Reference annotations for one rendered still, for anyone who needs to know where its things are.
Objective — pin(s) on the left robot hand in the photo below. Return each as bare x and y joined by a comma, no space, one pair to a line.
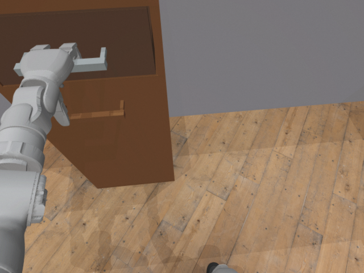
54,64

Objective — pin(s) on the left robot upper arm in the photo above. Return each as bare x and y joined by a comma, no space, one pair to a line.
22,203

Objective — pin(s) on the cabinet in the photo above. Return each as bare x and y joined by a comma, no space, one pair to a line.
131,151

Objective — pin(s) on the left robot forearm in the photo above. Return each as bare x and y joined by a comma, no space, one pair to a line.
26,123

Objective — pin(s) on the right robot shin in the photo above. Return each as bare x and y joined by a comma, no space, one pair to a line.
221,266

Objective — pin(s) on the drawer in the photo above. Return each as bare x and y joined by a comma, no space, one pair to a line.
126,32

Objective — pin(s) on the handle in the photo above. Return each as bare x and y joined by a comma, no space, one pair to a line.
97,116
80,65

